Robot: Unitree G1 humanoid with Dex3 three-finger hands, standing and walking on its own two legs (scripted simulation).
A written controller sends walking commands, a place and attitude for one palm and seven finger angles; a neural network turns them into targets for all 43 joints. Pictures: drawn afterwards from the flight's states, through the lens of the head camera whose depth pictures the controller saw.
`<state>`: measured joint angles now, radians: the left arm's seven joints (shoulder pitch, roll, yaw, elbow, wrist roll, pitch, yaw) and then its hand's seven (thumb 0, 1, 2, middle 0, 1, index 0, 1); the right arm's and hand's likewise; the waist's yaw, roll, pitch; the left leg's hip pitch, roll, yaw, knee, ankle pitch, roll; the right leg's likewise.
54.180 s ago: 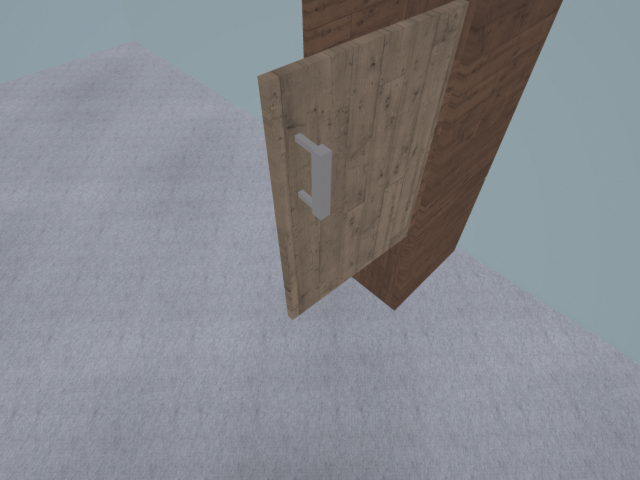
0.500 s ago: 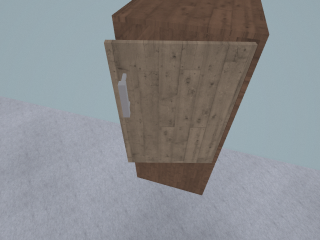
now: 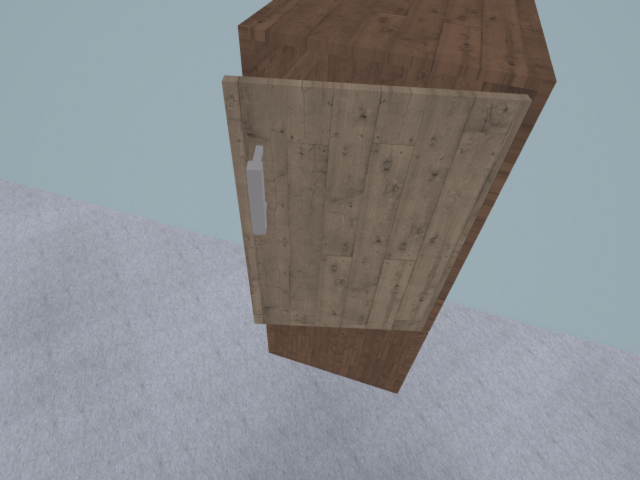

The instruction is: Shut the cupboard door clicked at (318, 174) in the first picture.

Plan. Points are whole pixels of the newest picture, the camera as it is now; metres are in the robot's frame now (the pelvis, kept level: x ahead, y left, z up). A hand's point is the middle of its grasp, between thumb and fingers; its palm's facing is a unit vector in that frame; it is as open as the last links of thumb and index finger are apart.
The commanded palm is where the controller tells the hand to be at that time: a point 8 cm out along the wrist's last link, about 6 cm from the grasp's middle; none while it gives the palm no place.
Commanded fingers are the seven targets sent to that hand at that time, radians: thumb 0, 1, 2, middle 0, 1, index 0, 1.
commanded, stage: shuffle to correct the standing spot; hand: left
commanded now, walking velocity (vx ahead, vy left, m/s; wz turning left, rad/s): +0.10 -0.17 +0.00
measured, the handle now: (259, 191) +0.49 +0.13 +0.09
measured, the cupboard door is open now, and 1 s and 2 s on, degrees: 16 16 16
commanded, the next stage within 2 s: come to a stop and stand still in 0.20 s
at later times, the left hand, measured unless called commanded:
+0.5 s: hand out of the picture +0.08 +0.13 -0.19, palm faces +0.00 -0.98 -0.18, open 7.3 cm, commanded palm none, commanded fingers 0.00 0.90 0.90 -0.20 -0.30 -0.20 -0.30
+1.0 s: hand out of the picture +0.06 +0.16 -0.17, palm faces -0.03 -0.97 -0.23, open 7.3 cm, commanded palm none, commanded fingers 0.00 0.90 0.90 -0.20 -0.30 -0.20 -0.30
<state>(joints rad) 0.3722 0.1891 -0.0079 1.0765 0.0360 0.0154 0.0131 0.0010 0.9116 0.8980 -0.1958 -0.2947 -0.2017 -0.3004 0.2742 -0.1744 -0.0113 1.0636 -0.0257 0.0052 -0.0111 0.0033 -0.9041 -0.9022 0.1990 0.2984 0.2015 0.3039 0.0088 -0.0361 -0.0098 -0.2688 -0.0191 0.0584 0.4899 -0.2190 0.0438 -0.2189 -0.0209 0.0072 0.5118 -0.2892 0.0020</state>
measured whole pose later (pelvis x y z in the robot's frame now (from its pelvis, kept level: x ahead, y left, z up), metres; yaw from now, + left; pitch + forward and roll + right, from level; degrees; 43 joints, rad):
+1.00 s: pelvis +0.02 -0.02 +0.00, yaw -2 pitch -3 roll +0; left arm 0.26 0.17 -0.02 1.04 0.02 0.01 0.04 0.00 0.92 0.90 -0.20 -0.30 -0.20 -0.30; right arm 0.24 -0.18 -0.01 0.99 -0.02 0.00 -0.01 0.01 -0.92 -0.90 0.20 0.30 0.20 0.30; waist -0.01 0.01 0.03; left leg -0.21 -0.01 0.11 0.52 -0.27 0.05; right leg -0.23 -0.04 -0.06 0.52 -0.24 0.01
